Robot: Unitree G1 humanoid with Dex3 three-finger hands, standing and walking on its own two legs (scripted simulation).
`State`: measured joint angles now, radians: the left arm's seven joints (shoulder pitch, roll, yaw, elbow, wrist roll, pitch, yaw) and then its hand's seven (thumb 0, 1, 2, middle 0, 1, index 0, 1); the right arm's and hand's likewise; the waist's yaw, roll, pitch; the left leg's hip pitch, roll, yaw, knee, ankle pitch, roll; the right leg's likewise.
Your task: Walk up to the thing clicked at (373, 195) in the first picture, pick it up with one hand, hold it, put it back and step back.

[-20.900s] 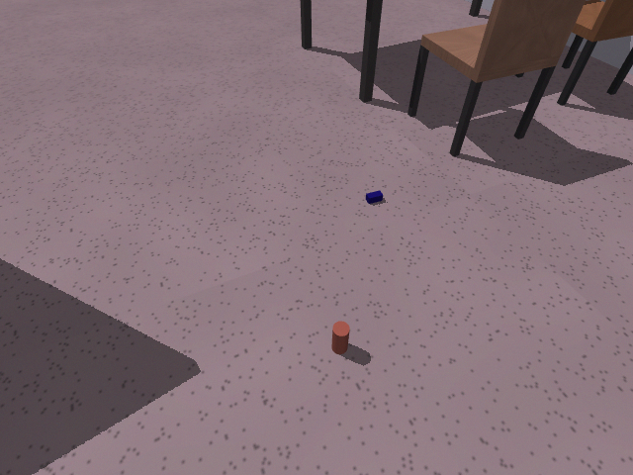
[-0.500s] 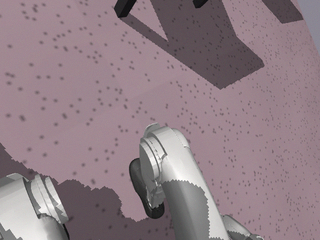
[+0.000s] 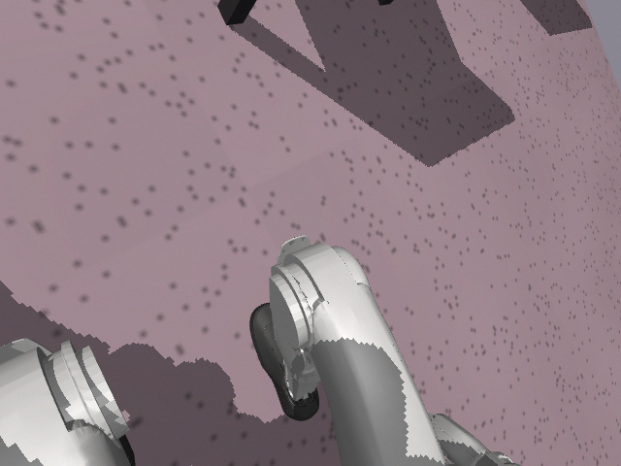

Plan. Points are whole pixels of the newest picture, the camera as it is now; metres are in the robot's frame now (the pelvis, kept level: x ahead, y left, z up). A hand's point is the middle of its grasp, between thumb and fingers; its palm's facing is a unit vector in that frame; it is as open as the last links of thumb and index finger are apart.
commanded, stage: close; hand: left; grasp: from above
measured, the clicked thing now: out of the picture +0.47 +0.35 -0.28
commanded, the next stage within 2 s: settle in 0.08 s
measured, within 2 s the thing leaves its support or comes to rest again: leaves its support in 0.42 s
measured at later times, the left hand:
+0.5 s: hand out of the picture +0.47 +0.35 -0.23, palm faces -0.41 -0.16 -0.90, open 6.5 cm
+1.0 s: hand out of the picture +0.46 +0.35 -0.14, palm faces -0.44 -0.11 -0.89, open 6.5 cm
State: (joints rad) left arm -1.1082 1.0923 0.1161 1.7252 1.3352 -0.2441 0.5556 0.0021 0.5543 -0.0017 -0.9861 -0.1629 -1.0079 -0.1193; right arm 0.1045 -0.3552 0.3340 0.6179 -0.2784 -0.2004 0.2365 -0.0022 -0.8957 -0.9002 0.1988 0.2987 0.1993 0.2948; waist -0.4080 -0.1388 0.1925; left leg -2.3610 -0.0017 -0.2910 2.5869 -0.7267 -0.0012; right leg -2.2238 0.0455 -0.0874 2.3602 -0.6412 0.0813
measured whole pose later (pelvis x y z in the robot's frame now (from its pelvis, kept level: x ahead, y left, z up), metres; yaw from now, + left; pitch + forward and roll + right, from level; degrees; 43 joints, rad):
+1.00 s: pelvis +0.00 -0.01 +0.02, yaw +4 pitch +32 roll -13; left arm -1.02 0.88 0.09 1.34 1.26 -0.22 0.24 0.00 0.50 0.00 -1.11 0.00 -1.11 0.00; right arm 0.18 -0.35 0.14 0.61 -0.16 -0.03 0.20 0.00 -0.91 -0.90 0.20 0.30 0.20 0.29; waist -0.29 0.00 0.03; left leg -2.37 -0.02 -0.21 2.47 -0.68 -0.01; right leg -2.25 -0.01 -0.04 2.31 -0.64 0.05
